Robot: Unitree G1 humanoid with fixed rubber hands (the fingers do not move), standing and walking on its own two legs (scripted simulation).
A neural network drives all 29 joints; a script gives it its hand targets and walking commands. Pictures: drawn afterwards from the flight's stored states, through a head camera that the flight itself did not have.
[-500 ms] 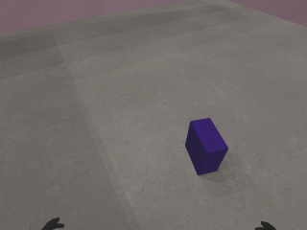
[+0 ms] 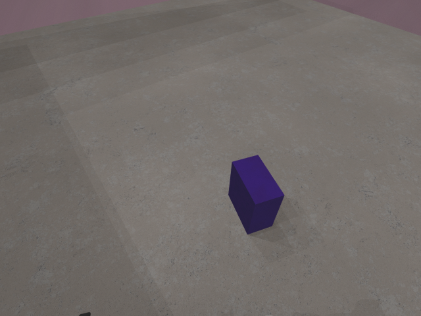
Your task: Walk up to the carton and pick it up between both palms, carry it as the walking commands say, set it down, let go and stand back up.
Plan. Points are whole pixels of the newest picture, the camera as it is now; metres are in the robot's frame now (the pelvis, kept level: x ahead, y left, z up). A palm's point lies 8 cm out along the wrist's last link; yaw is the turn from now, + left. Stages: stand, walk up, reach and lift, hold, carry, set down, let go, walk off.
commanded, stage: walk up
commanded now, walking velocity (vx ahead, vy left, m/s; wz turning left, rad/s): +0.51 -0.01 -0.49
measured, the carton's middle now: (252, 195) +0.81 -0.18 -0.63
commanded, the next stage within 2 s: none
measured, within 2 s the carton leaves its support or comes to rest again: neither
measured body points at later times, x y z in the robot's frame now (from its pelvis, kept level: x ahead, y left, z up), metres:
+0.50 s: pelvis +0.19 -0.07 +0.00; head +0.23 -0.10 +0.44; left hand +0.17 +0.19 -0.13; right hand +0.32 -0.32 -0.14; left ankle +0.36 +0.05 -0.69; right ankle +0.07 -0.18 -0.75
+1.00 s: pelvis +0.33 -0.07 +0.00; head +0.36 -0.04 +0.45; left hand +0.47 +0.16 -0.16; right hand +0.28 -0.33 -0.12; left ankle +0.40 +0.03 -0.75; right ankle +0.30 -0.23 -0.66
